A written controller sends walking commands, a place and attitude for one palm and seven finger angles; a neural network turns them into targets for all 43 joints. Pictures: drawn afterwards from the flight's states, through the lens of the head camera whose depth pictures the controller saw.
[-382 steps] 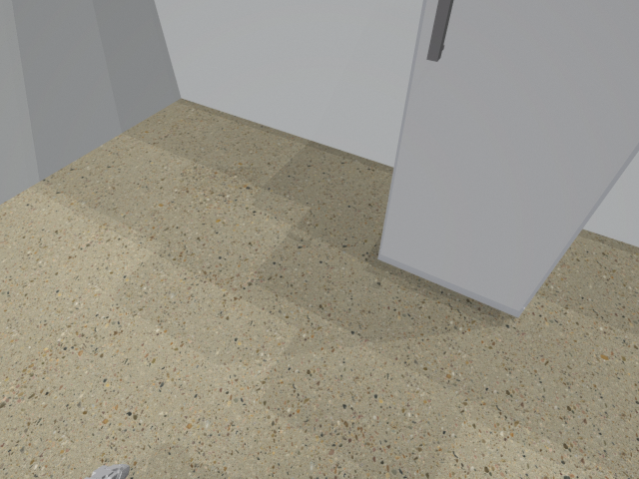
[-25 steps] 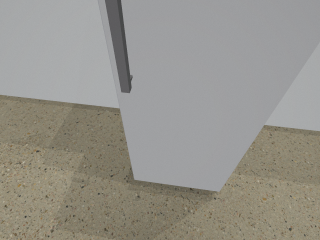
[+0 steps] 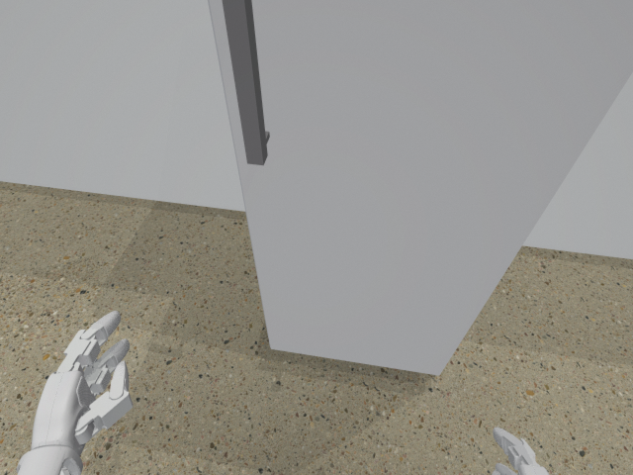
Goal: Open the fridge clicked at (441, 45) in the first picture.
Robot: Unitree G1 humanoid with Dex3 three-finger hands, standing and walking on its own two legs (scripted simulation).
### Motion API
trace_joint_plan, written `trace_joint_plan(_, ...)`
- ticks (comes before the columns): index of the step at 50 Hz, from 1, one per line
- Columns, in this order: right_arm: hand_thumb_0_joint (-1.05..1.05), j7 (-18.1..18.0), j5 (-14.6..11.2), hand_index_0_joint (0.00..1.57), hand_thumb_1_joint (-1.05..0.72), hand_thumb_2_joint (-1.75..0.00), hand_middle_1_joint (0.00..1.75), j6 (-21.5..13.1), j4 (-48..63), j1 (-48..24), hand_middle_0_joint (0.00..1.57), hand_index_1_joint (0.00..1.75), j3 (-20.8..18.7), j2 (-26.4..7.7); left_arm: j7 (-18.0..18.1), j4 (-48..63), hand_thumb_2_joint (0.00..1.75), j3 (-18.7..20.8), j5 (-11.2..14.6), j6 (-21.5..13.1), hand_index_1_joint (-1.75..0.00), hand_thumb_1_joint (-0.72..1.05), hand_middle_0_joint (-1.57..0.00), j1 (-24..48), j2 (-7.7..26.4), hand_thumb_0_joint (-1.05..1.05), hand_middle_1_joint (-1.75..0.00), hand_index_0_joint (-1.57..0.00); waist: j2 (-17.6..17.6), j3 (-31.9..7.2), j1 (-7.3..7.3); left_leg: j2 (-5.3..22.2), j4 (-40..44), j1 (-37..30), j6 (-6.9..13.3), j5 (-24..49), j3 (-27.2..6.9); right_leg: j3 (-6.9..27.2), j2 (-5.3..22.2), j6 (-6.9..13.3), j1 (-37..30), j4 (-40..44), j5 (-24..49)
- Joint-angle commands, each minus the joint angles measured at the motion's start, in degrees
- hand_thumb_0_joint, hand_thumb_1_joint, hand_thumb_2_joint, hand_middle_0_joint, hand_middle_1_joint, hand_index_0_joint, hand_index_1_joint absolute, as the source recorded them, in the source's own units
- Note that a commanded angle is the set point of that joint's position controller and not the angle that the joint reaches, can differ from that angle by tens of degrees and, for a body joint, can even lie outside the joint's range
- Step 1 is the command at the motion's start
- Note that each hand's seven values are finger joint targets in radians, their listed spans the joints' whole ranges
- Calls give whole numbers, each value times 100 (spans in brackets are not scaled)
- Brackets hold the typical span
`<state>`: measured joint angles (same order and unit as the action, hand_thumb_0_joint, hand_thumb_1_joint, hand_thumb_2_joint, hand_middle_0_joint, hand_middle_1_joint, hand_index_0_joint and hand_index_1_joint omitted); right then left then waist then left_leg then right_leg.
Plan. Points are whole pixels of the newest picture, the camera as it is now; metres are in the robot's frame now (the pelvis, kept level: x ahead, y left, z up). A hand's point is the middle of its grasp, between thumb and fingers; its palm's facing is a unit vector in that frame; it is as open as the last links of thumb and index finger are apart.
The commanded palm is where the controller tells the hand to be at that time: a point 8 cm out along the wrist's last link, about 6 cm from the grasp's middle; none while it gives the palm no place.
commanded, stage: raise the hand to about handle height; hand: left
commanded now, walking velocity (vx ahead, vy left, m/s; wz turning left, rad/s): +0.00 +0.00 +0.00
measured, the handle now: (251, 66) +0.55 +0.11 +0.25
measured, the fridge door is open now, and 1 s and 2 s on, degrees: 0 0 0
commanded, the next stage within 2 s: move the hooked fingers beside the handle in 1.90 s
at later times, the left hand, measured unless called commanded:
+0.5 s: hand (95, 383) +0.20 +0.25 +0.07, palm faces -0.09 -0.99 -0.08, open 10.3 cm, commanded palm +0.17 +0.30 +0.08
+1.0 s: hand (33, 310) +0.23 +0.28 +0.17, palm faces -0.04 -0.99 -0.11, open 13.2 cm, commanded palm +0.20 +0.32 +0.18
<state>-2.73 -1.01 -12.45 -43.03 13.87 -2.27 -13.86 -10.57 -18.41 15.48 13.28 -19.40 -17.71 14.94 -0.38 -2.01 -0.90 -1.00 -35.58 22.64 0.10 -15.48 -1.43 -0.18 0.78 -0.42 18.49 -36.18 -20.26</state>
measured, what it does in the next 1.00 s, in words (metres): stands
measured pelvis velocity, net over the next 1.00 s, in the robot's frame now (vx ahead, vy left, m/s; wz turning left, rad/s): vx -0.01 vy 0.01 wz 0.01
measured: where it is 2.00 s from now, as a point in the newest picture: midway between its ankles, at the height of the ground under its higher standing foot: outside the picture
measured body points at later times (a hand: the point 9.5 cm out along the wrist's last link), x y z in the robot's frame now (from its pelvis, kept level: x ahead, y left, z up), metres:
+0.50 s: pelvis -0.02 +0.01 -0.02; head -0.02 +0.02 +0.43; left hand +0.20 +0.30 +0.08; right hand +0.15 -0.23 -0.08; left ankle +0.03 +0.12 -0.73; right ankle -0.02 -0.12 -0.73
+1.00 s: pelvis -0.01 +0.01 +0.00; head -0.03 +0.00 +0.45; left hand +0.23 +0.33 +0.18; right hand +0.19 -0.21 -0.05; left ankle +0.03 +0.12 -0.73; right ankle -0.02 -0.12 -0.73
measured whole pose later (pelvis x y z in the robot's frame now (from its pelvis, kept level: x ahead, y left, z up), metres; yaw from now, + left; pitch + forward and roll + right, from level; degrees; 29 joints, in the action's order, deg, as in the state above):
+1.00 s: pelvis -0.01 +0.01 +0.00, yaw +1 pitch -2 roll -2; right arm -5.9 -4.1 -16.6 -33.8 13.5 4.8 -14.8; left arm -30.9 -1.8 25.7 22.3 2.8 -2.6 27.2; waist -2.7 -2.0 3.0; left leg 0.0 -35.4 18.1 0.5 -15.4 -2.6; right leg -1.1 -0.4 -0.7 11.7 -31.6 -18.0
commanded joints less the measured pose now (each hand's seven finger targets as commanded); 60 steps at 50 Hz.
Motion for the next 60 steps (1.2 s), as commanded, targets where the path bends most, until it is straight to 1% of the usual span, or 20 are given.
trace_joint_plan(1, 0, 61, -75, 20, -90, -90, 30, -524, 1357, -708, 20, 30, -285, -894, -1469, 65, 79, 525, 547, -1349, -47, 64, -22, -749, 782, 0, -47, -22, 685, -369, 297, -34, -818, 842, -46, 3, 144, -265, -134, 149, 1697, -545, 3)
trace_joint_plan(3, 0, 51, -127, 20, -90, -90, 30, -618, 1688, -614, 20, 30, -234, -1023, -2252, 83, 77, 898, 815, -1481, -50, 60, -22, -301, 1367, 0, -50, -22, 363, -535, 263, -36, -1152, 1180, -4, -344, 121, 103, -72, 204, 1861, -678, -562)
trace_joint_plan(4, 0, 17, -154, 20, -90, -90, 30, -640, 1890, -614, 20, 30, -214, -1071, -2574, 514, 76, 1110, 1025, -1423, -51, 57, -22, 166, 1745, 0, -51, -22, 260, -937, 225, -41, -1233, 1154, 38, -460, 121, 270, -35, 185, 1730, -606, -869)
trace_joint_plan(6, 0, -118, -190, 20, -90, -90, 30, -637, 2126, -565, 20, 30, -142, -973, -2781, 1057, 74, 1232, 1372, -1077, -54, 53, -23, 611, 1787, 0, -54, -23, 106, -1299, 221, -6, -1292, 1003, 134, -561, 148, 438, -46, 106, 1597, -432, -1171)
trace_joint_plan(8, 0, -233, -162, 20, -90, -90, 30, -641, 2077, -470, 20, 30, -85, -951, -2641, 1745, 72, 1181, 1484, -846, -57, 48, -23, 1374, 1832, 0, -57, -23, -103, -1248, 123, 67, -1291, 873, 180, -540, 42, 402, -143, 89, 1577, -446, -1094)
trace_joint_plan(9, 0, -269, -160, 20, -90, -90, 30, -655, 2078, -452, 20, 30, -63, -914, -2499, 2141, 71, 1118, 1408, -742, -58, 46, -23, 1549, 1850, 0, -58, -23, -443, -1268, 124, 109, -1178, 693, 195, -575, -24, 328, -167, 116, 1584, -457, -994)
trace_joint_plan(12, 0, -364, -157, 20, -90, -90, 30, -722, 1964, -332, 20, 30, -3, -863, -2082, 2484, 68, 816, 1056, -424, -63, 39, -24, 1474, 1722, 0, -63, -24, -499, -974, -2, 160, -954, 491, 224, -523, -150, 94, -231, 124, 1612, -436, -595)
trace_joint_plan(18, 0, -391, -209, 20, -90, -90, 30, -762, 1882, -403, 20, 30, 119, -832, -1833, 2459, 62, 977, 908, 306, -72, 25, -25, 1054, 1957, 0, -72, -25, -672, -651, 152, 163, -473, 271, 168, -412, -230, -118, -258, 142, 1156, -126, -309)
trace_joint_plan(21, 0, -358, -225, 20, -90, -90, 30, -786, 1971, -430, 20, 30, 159, -783, -1771, 2689, 59, 1065, 970, 542, -76, 18, -25, 967, 1964, 0, -76, -25, -721, -871, 206, 152, -264, 12, 152, -265, -206, -228, -254, 121, 902, -13, -109)
trace_joint_plan(23, 0, -326, -207, 20, -90, -90, 30, -814, 1989, -448, 20, 30, 178, -798, -1723, 2643, 57, 1289, 1068, 638, -80, 13, -25, 812, 2062, 0, -80, -25, -438, -872, 295, 145, -180, -14, 146, -75, -214, -269, -302, 125, 683, 69, 78)
trace_joint_plan(25, 0, -301, -230, 20, -90, -90, 30, -832, 2001, -435, 20, 30, 179, -796, -1725, 2783, 55, 1242, 1119, 679, -82, 8, -26, 814, 1944, 0, -82, -26, -372, -942, 281, 145, -102, -153, 140, 58, -180, -321, -297, 105, 597, 106, 240)
trace_joint_plan(27, 0, -287, -248, 20, -90, -90, 30, -875, 1965, -436, 20, 30, 205, -809, -1725, 2891, 53, 1185, 1118, 750, -86, 4, -26, 957, 1944, 0, -86, -26, -607, -886, 259, 150, 7, -290, 130, 66, -186, -355, -297, 111, 573, 162, 312)
trace_joint_plan(29, 0, -293, -249, 20, -90, -90, 30, -902, 1951, -421, 20, 30, 209, -835, -1746, 2928, 51, 1136, 1099, 867, -88, -1, -27, 1136, 1936, 0, -88, -27, -431, -818, 244, 146, 96, -366, 145, 128, -185, -351, -316, 106, 493, 259, 406)
trace_joint_plan(33, 0, -361, -266, 20, -90, -90, 30, -907, 1864, -447, 20, 30, 253, -846, -1758, 2876, 47, 1332, 1065, 1120, -94, -10, -27, 1603, 2224, 0, -94, -27, -467, -587, 263, 143, 315, -521, 146, -25, -214, -333, -324, 109, 387, 492, 286)
trace_joint_plan(38, 0, -409, -278, 20, -90, -90, 30, -877, 1832, -537, 20, 30, 307, -811, -1807, 2977, 42, 1551, 1051, 1332, -102, -22, -28, 2154, 2502, 0, -102, -28, -542, -726, 310, 113, 493, -865, 150, 107, -201, -308, -319, 119, 82, 713, 413)
trace_joint_plan(44, 0, -387, -309, 20, -90, -90, 30, -794, 1807, -634, 20, 30, 397, -788, -1970, 2832, 36, 1530, 1064, 1707, -111, -36, -29, 2626, 2553, 0, -111, -29, -731, -550, 327, 93, 705, -1097, 134, 391, -183, -330, -298, 147, -142, 902, 780)
trace_joint_plan(50, 0, -362, -339, 20, -90, -90, 30, -691, 1850, -712, 20, 30, 444, -769, -2047, 2890, 30, 1681, 1050, 2118, -120, -50, -30, 3162, 2830, 0, -120, -30, -569, -707, 361, 66, 836, -1355, 141, 597, -168, -326, -284, 139, -357, 1075, 1027)
trace_joint_plan(55, 0, -365, -374, 20, -90, -90, 30, -569, 1832, -811, 20, 30, 494, -759, -2110, 2687, 30, 1784, 1023, 2429, -120, -50, -30, 3711, 3061, 0, -120, -30, -644, -666, 376, 26, 919, -1470, 145, 641, -141, -289, -255, 144, -436, 1226, 1103)
trace_joint_plan(58, 0, -366, -390, 20, -90, -90, 30, -516, 1849, -890, 20, 30, 520, -752, -2144, 2553, 30, 1861, 1020, 2587, -120, -50, -30, 3976, 3229, 0, -120, -30, -444, -641, 418, 3, 949, -1476, 165, 629, -147, -239, -244, 137, -510, 1335, 1064)
trace_joint_plan(60, 0, -356, -414, 20, -90, -90, 30, -485, 1850, -935, 20, 30, 530, -755, -2193, 2578, 30, 1866, 994, 2691, -120, -50, -30, 4195, 3291, 0, -120, -30, -607, -798, 406, -14, 960, -1595, 169, 726, -124, -239, -218, 138, -551, 1331, 1210)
